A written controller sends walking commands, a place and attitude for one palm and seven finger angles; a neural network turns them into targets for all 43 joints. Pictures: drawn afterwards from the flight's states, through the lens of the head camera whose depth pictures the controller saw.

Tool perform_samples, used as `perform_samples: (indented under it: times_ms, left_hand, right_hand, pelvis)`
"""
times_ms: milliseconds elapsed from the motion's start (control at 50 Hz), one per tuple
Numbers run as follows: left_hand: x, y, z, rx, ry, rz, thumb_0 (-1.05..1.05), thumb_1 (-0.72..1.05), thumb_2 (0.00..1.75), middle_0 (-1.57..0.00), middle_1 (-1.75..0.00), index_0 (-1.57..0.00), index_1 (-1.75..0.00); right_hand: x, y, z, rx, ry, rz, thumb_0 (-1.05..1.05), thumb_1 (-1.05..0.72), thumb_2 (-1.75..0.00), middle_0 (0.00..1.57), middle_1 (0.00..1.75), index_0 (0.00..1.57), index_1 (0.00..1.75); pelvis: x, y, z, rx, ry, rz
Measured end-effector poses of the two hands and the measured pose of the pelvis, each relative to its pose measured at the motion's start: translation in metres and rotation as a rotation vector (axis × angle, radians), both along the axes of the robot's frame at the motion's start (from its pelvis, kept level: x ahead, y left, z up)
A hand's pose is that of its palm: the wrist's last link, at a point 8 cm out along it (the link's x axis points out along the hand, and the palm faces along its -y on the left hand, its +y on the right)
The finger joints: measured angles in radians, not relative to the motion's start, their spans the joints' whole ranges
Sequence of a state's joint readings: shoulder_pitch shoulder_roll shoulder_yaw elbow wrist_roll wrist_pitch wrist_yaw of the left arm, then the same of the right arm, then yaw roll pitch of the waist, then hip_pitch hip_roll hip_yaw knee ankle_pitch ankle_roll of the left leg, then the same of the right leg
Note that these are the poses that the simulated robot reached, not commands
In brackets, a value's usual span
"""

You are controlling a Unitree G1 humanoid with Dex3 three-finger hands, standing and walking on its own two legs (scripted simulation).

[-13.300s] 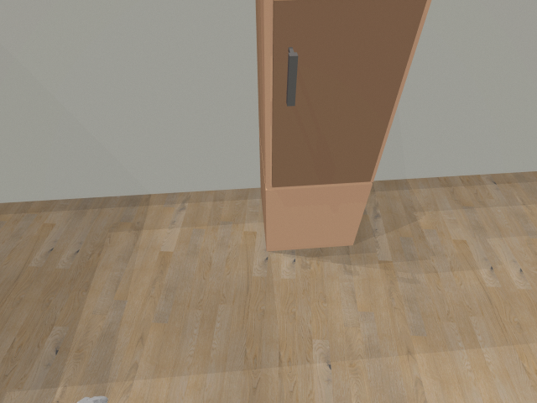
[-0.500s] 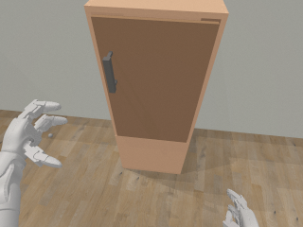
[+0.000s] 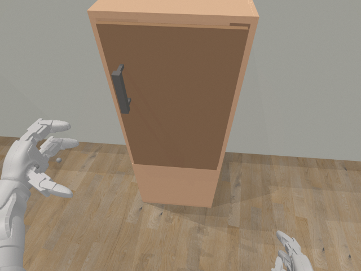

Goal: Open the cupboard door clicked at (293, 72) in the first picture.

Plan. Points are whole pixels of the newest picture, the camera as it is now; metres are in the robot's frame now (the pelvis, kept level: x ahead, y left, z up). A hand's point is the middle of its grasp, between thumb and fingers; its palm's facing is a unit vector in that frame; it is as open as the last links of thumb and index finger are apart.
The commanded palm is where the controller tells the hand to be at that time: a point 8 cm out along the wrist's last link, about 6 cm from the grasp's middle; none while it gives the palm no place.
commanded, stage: raise the hand with hooked fingers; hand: left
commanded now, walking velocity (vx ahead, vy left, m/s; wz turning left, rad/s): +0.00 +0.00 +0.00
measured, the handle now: (123, 89) +0.56 +0.22 +0.10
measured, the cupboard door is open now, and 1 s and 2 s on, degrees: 0 0 0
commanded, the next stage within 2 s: move the hooked fingers beside the handle in 0.04 s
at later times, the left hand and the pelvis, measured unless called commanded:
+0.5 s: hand (72, 140) +0.34 +0.27 +0.12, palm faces +0.00 -1.00 -0.02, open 14.0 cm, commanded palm +0.32 +0.32 +0.11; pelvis -0.01 -0.01 +0.00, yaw +0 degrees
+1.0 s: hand (81, 122) +0.40 +0.27 +0.11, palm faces -0.02 -1.00 -0.01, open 14.0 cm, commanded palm +0.38 +0.32 +0.11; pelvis -0.01 +0.01 -0.01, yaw -1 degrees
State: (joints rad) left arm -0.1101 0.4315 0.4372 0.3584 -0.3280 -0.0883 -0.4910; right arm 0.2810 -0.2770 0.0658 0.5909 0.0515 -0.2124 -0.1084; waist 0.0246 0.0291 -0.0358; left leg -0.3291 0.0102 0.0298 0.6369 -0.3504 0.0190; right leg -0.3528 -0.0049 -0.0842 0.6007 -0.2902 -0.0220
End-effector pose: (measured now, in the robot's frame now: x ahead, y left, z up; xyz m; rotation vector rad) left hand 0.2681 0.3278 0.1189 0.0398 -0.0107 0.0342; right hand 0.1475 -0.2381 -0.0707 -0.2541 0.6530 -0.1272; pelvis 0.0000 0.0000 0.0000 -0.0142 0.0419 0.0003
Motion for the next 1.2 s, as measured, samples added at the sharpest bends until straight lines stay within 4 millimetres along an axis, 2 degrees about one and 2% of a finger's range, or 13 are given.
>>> perform_samples:
  times_ms: [240,360,500,780,1200]
  left_hand:
    - [0.001,-0.004,0.0,-0.016,0.004,0.003,-0.01,-0.51,0.3,-0.31,-1.2,-0.3,-1.2]
    - [0.023,-0.003,-0.002,-0.018,0.017,0.006,-0.01,-0.51,0.3,-0.31,-1.2,-0.3,-1.2]
    - [0.051,-0.009,0.002,-0.021,0.005,-0.033,-0.01,-0.51,0.3,-0.31,-1.2,-0.3,-1.2]
    - [0.083,-0.001,-0.006,-0.031,0.016,-0.022,-0.01,-0.5,0.3,-0.31,-1.2,-0.3,-1.2]
    - [0.147,-0.003,-0.01,-0.031,0.03,-0.051,-0.01,-0.51,0.3,-0.3,-1.2,-0.3,-1.2]
  right_hand:
    - [0.007,-0.004,0.0,0.005,-0.019,0.011,0.01,-0.91,-0.9,0.2,0.3,0.2,0.3]
    - [-0.001,-0.011,-0.005,-0.017,0.018,0.001,0.01,-0.91,-0.9,0.2,0.3,0.2,0.3]
    - [-0.023,-0.019,-0.011,-0.021,0.07,-0.042,0.01,-0.91,-0.9,0.2,0.3,0.2,0.3]
    - [-0.069,-0.025,-0.025,-0.041,0.232,-0.106,0.01,-0.91,-0.9,0.2,0.3,0.2,0.3]
    - [-0.095,-0.014,-0.033,-0.057,0.37,-0.148,0.01,-0.91,-0.9,0.2,0.3,0.2,0.3]
  pelvis:
    - [-0.003,-0.007,-0.002,0.003,0.001,0.006]
    - [-0.008,-0.009,-0.004,0.001,0.013,0.013]
    - [-0.007,-0.008,-0.005,0.004,0.037,-0.002]
    - [-0.007,-0.001,-0.008,0.0,0.078,-0.014]
    - [-0.004,0.013,-0.014,-0.013,0.152,-0.018]
